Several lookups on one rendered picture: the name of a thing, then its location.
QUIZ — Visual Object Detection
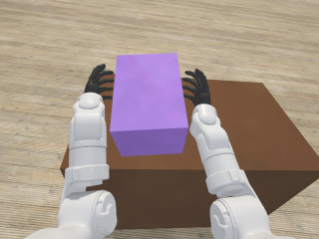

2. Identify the robot left upper arm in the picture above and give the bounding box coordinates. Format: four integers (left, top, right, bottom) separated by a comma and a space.
24, 189, 118, 239

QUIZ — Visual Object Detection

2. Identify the pedestal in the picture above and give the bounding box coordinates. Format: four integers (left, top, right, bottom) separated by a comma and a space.
60, 74, 319, 230

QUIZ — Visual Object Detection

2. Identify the robot right forearm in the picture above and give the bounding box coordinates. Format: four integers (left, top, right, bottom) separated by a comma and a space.
189, 104, 271, 230

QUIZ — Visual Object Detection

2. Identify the left robot hand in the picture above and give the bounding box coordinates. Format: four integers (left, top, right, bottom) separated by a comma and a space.
84, 64, 114, 100

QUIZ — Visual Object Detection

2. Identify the carton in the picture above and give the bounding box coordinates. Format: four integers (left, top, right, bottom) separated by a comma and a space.
110, 53, 188, 157

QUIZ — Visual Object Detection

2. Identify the robot left forearm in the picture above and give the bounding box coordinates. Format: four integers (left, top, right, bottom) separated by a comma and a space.
57, 92, 110, 226

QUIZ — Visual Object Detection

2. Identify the right robot hand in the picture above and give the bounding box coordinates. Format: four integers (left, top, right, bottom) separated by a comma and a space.
182, 68, 211, 107

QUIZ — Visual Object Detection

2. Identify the robot right upper arm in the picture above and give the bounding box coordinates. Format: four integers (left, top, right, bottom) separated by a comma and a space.
209, 194, 295, 239

